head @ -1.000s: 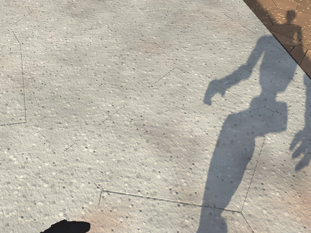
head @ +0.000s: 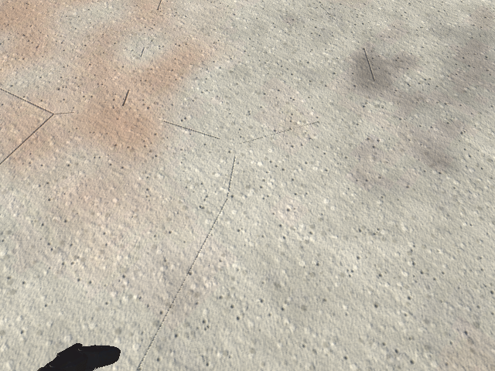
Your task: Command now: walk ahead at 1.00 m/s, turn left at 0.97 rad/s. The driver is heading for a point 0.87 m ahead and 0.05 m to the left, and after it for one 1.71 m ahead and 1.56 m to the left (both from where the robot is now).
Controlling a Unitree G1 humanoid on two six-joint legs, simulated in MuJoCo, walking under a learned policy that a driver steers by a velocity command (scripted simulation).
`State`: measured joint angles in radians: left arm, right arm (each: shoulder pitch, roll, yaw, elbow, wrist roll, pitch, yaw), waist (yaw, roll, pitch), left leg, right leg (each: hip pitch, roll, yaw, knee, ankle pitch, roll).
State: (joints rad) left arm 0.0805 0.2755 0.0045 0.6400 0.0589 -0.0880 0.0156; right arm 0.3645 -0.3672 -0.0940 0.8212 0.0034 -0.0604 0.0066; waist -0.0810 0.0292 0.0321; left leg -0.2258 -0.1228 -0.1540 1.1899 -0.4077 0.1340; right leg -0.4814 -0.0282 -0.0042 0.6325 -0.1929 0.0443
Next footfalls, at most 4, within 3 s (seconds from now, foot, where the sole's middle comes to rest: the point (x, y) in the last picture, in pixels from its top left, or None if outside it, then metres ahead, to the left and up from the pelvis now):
0.38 left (198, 360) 0.49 0.12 -0.75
0.82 right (198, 213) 0.95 0.11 -0.75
1.30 left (125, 204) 1.00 0.35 -0.75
1.72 right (165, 158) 1.19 0.22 -0.75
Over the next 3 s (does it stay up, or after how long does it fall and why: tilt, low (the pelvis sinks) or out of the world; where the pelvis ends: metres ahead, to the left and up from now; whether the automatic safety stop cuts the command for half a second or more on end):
stays up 1.39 1.27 0.01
